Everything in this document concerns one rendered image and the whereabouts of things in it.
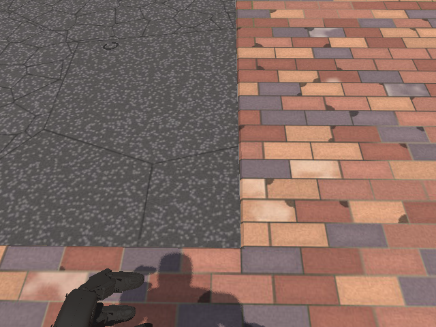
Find robot left hand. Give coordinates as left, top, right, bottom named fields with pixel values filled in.
left=51, top=268, right=153, bottom=327

